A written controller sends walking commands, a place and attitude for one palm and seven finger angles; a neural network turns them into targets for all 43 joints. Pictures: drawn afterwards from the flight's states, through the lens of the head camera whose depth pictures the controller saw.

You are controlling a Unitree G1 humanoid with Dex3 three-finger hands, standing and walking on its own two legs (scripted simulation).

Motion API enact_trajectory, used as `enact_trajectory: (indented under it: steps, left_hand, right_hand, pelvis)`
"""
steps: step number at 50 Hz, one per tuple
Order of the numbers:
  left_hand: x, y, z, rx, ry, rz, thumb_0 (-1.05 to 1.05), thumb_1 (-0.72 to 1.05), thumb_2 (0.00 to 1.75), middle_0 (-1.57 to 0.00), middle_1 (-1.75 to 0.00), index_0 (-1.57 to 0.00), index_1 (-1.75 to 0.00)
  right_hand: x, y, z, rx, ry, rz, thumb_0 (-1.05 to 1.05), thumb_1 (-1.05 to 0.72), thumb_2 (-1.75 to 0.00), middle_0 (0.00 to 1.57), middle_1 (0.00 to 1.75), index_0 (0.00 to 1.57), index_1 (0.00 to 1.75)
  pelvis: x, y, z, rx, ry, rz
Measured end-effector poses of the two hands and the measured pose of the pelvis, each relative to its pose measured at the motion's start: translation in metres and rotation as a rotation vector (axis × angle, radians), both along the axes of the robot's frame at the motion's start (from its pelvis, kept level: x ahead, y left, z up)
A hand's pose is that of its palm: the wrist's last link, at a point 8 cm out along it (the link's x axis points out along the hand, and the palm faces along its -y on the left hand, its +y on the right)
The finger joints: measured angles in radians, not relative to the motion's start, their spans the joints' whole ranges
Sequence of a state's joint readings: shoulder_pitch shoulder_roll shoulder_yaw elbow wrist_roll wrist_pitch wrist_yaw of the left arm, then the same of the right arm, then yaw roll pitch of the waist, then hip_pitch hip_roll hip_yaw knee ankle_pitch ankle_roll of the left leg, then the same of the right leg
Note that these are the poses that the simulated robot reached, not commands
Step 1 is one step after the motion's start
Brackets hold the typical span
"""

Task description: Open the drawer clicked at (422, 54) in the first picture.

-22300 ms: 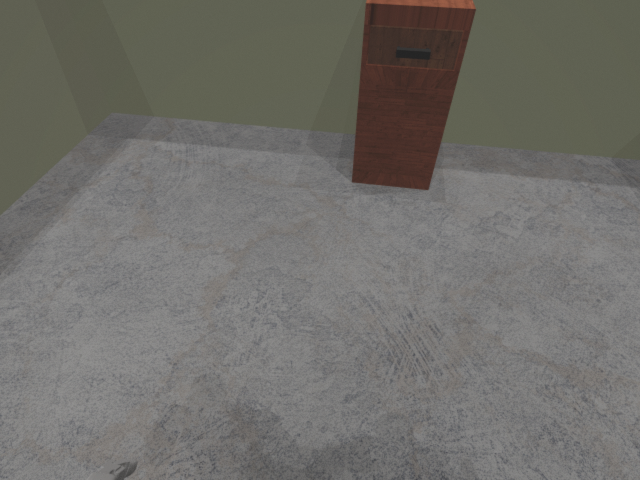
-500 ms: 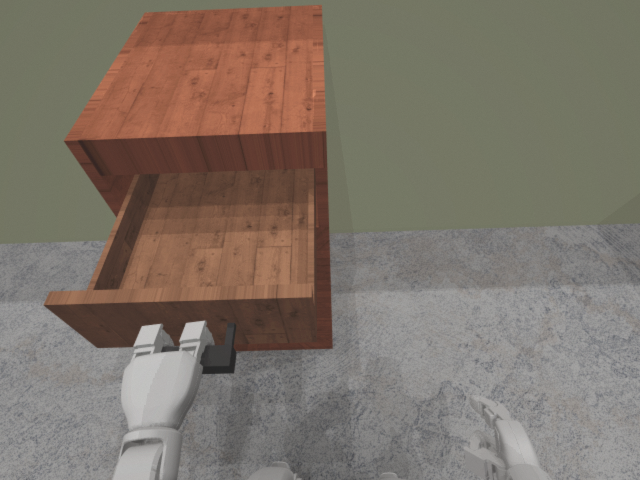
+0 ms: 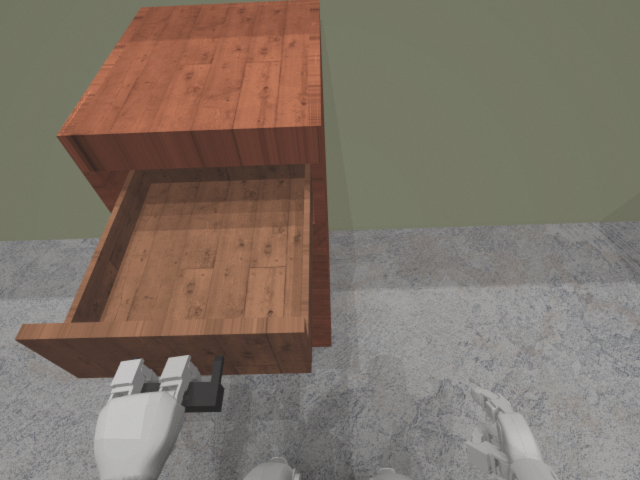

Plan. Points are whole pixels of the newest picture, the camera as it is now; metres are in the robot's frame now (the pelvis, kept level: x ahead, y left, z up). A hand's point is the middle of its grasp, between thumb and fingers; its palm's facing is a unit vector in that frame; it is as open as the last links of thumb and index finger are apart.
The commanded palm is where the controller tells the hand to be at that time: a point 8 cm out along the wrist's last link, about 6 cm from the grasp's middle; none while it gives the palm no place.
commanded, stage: pull the drawer open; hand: left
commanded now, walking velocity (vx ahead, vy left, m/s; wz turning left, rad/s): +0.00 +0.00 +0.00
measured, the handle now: (173, 380) +0.24 +0.21 -0.02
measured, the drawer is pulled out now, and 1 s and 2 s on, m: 0.28 0.30 0.29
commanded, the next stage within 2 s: open the thumb to release the handle in 0.26 s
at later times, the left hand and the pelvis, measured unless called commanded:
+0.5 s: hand (161, 445) +0.17 +0.21 -0.03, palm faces -0.01 -0.09 -1.00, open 6.5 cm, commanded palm +0.14 +0.21 +0.02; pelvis +0.00 -0.01 -0.01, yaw +1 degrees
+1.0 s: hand (163, 443) +0.17 +0.21 -0.03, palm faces +0.00 -0.09 -1.00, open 13.5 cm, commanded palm +0.16 +0.21 +0.01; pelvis -0.02 -0.01 -0.01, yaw +2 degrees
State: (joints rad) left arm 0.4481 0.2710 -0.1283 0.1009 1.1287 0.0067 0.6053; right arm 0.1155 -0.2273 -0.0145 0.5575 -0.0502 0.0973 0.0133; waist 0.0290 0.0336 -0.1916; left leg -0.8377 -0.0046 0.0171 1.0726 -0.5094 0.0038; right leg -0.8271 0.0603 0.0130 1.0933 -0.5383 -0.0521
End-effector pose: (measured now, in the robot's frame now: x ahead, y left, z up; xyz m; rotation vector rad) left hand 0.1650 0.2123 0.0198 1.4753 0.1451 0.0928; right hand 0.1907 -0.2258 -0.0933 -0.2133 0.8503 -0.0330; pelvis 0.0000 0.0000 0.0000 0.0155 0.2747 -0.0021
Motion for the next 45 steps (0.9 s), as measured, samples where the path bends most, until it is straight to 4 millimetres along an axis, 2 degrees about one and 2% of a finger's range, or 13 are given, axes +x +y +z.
enact_trajectory:
  steps: [7,13,19,27,32,45]
  left_hand:
    - [-0.016,-0.001,0.001,-0.004,0.009,0.0,0.05,0.64,0.72,-0.24,-1.34,-0.36,-1.3]
    - [-0.015,-0.001,0.001,-0.006,0.014,-0.001,0.05,0.64,0.72,-0.24,-1.33,-0.36,-1.29]
    - [-0.015,-0.001,0.001,-0.005,0.019,0.0,0.05,0.64,0.71,-0.25,-1.33,-0.36,-1.29]
    - [-0.013,-0.002,0.0,0.0,-0.025,0.016,0.03,0.57,0.74,-0.3,-1.32,-0.38,-1.31]
    - [-0.013,-0.003,0.001,0.005,-0.027,0.028,0.02,0.39,0.68,-0.33,-1.3,-0.37,-1.3]
    - [-0.013,-0.004,0.001,0.004,-0.017,0.033,0.0,-0.31,0.38,-0.32,-1.25,-0.33,-1.22]
  right_hand:
    - [0.012,0.008,-0.001,0.018,-0.031,0.037,0.01,-0.91,-0.9,0.2,0.3,0.2,0.3]
    - [0.017,0.012,-0.001,0.034,-0.057,0.05,0.01,-0.91,-0.9,0.2,0.3,0.2,0.3]
    - [0.016,0.008,-0.002,0.032,-0.056,0.051,0.01,-0.91,-0.9,0.2,0.3,0.2,0.3]
    - [0.007,0.002,-0.017,0.003,-0.009,0.057,0.01,-0.91,-0.9,0.2,0.3,0.2,0.3]
    - [0.0,0.003,-0.017,0.012,0.003,0.045,0.01,-0.91,-0.9,0.2,0.3,0.2,0.3]
    - [-0.007,0.003,-0.008,0.012,-0.01,0.03,0.01,-0.91,-0.9,0.2,0.3,0.2,0.3]
  pelvis:
    - [-0.002,-0.003,-0.004,0.004,0.003,0.003]
    - [-0.002,-0.006,-0.007,0.006,0.008,0.002]
    - [-0.001,-0.007,-0.008,0.007,0.015,0.003]
    - [-0.005,-0.006,-0.013,0.002,0.023,0.022]
    - [-0.008,-0.007,-0.012,0.002,0.015,0.024]
    - [-0.014,-0.007,-0.006,-0.003,-0.007,0.027]
